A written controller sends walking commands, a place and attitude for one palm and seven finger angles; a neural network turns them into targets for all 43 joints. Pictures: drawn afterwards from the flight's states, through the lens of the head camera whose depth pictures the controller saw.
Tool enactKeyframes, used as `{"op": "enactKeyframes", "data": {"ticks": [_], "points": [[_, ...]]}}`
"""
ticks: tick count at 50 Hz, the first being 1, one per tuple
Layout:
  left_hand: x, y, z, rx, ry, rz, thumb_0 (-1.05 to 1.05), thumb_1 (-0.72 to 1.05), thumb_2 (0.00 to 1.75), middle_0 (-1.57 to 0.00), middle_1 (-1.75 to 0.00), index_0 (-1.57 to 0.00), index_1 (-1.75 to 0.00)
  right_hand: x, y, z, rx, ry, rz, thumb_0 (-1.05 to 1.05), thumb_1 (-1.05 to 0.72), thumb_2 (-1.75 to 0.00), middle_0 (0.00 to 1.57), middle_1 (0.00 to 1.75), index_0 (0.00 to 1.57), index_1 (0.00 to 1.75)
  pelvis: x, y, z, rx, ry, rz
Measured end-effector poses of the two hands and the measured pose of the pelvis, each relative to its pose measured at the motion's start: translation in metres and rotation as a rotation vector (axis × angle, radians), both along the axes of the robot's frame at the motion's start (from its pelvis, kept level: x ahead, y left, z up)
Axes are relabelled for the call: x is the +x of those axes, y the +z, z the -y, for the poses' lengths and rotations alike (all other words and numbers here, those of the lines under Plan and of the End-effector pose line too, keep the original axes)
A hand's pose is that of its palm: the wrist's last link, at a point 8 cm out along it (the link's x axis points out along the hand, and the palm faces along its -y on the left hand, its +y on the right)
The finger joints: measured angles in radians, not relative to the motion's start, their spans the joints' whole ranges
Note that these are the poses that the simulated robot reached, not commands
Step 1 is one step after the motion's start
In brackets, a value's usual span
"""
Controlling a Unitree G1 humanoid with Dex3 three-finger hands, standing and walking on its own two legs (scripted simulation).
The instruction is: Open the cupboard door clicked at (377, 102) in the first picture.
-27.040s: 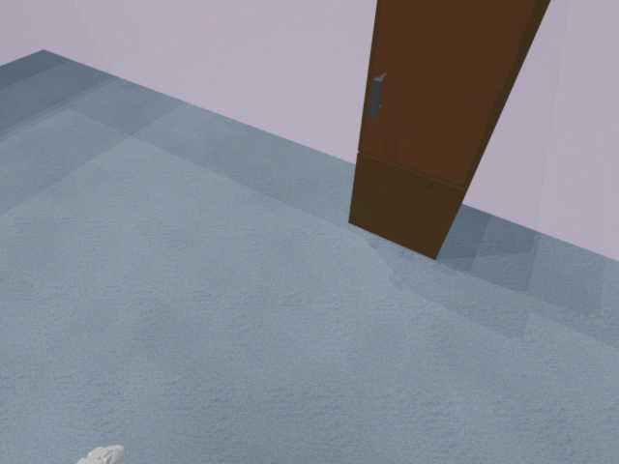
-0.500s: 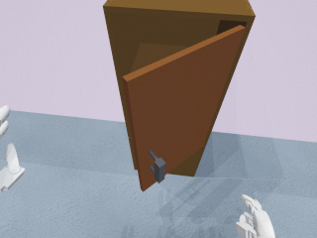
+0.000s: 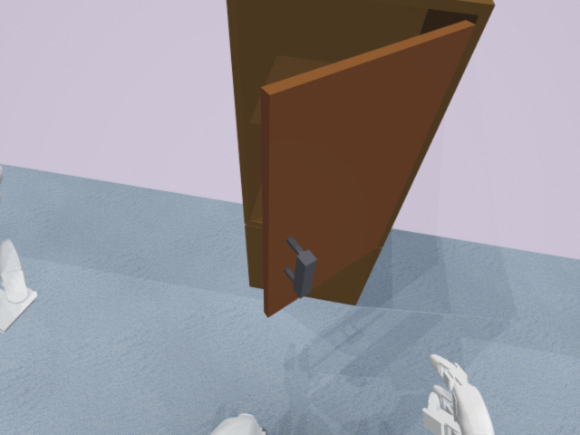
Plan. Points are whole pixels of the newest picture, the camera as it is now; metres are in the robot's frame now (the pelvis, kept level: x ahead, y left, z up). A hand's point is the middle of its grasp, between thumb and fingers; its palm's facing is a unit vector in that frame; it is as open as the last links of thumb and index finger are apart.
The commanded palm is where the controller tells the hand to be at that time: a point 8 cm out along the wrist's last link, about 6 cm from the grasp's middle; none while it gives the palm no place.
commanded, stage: step back with the hand held close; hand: left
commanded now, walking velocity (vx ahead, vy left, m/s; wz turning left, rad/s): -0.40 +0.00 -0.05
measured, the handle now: (297, 266) +0.41 +0.01 -0.09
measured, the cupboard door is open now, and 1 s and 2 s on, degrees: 45 45 45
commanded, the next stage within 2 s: stop stepping back and stand still in 0.40 s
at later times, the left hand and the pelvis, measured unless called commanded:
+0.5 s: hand out of the picture +0.13 +0.25 +0.18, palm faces +0.31 -0.84 -0.44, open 7.4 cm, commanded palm +0.07 +0.29 +0.19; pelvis -0.10 +0.01 +0.00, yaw -6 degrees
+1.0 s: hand out of the picture +0.07 +0.28 +0.19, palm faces +0.38 -0.83 -0.40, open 7.4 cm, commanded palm +0.00 +0.32 +0.19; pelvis -0.15 +0.03 -0.01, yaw -2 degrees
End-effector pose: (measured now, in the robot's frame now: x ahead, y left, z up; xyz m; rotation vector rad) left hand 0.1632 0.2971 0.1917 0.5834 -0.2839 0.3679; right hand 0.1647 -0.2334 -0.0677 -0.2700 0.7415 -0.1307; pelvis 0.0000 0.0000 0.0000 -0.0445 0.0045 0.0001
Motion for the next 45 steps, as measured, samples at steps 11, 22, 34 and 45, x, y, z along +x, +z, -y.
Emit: {"op": "enactKeyframes", "data": {"ticks": [11, 22, 34, 45], "points": [[-0.025, 0.007, -0.028, 0.048, -0.037, 0.012, 0.01, 0.88, 0.90, -0.21, -0.31, -0.22, -0.31, -0.027, 0.013, -0.009, -0.053, -0.047, 0.002, 0.01, -0.90, -0.90, 0.20, 0.30, 0.20, 0.30, -0.025, 0.004, -0.019, -0.041, 0.021, -0.002], [-0.055, 0.003, -0.013, -0.100, -0.066, 0.041, 0.01, 0.89, 0.90, -0.21, -0.30, -0.21, -0.31, -0.054, 0.020, -0.035, 0.003, 0.041, 0.043, 0.01, -0.90, -0.90, 0.20, 0.30, 0.21, 0.30, -0.071, 0.011, -0.014, -0.027, -0.060, -0.093], [-0.110, 0.014, 0.003, 0.032, -0.187, 0.067, 0.01, 0.88, 0.90, -0.21, -0.31, -0.22, -0.31, -0.173, -0.004, 0.003, -0.019, -0.143, -0.006, 0.01, -0.90, -0.90, 0.20, 0.30, 0.21, 0.30, -0.115, -0.006, -0.010, -0.017, -0.077, 0.023], [-0.127, -0.007, -0.021, -0.105, -0.075, 0.114, 0.01, 0.89, 0.90, -0.21, -0.30, -0.21, -0.31, -0.220, -0.014, 0.008, -0.077, -0.196, -0.050, 0.02, -0.90, -0.90, 0.20, 0.30, 0.20, 0.30, -0.131, -0.011, -0.025, -0.024, -0.043, 0.076]]}}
